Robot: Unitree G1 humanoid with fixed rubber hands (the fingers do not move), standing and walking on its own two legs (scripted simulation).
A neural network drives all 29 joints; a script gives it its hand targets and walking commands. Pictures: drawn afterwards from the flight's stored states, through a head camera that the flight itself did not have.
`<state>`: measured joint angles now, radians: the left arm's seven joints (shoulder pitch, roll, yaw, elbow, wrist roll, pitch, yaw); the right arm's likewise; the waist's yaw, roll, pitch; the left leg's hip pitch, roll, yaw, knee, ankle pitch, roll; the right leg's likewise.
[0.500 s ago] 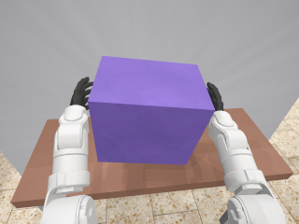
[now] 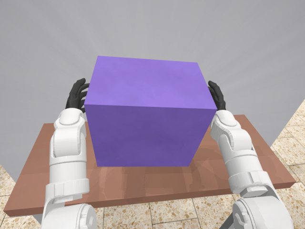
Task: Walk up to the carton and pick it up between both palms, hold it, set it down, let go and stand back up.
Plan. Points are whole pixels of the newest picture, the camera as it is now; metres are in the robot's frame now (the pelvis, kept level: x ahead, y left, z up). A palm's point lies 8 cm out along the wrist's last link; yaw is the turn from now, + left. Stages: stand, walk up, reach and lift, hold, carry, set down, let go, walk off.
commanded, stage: reach and lift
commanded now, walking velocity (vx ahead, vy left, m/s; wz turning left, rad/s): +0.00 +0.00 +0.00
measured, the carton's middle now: (146, 115) +0.39 +0.00 +0.14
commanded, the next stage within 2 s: hold in 0.12 s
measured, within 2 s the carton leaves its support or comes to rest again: neither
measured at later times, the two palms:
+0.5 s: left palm (66, 105) +0.35 +0.19 +0.21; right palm (215, 102) +0.35 -0.16 +0.21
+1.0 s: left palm (70, 105) +0.35 +0.18 +0.21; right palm (218, 103) +0.35 -0.17 +0.21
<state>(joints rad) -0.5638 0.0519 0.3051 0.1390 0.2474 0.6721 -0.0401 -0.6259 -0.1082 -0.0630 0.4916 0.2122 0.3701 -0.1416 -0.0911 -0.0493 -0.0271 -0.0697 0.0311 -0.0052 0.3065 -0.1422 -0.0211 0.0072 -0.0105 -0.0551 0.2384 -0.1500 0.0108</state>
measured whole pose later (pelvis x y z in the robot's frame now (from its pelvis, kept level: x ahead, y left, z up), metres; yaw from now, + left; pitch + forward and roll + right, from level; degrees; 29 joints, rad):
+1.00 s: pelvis +0.00 +0.00 +0.00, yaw -1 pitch -6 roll -1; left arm -0.60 0.05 0.33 0.09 0.26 0.77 -0.05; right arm -0.69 -0.13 -0.04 0.48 0.25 0.45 -0.16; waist -0.08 -0.04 -0.05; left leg -0.07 0.04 0.00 0.31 -0.14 -0.02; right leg 0.00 0.00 -0.05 0.24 -0.15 0.01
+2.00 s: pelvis -0.01 +0.00 +0.00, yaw -1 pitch -5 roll -1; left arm -0.63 0.06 0.33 0.13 0.25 0.75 -0.05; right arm -0.68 -0.12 -0.07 0.46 0.22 0.45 -0.16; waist -0.07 -0.03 -0.05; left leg -0.10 0.04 0.01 0.30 -0.12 -0.01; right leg -0.03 -0.01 -0.04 0.25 -0.13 0.01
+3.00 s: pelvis -0.01 +0.00 +0.00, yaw +0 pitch -6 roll -1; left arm -0.60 0.06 0.32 0.11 0.27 0.76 -0.06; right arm -0.66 -0.12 -0.06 0.45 0.23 0.45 -0.16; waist -0.09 -0.03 -0.04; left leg -0.07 0.03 0.00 0.30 -0.13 -0.02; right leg 0.00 -0.01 -0.05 0.24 -0.13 0.01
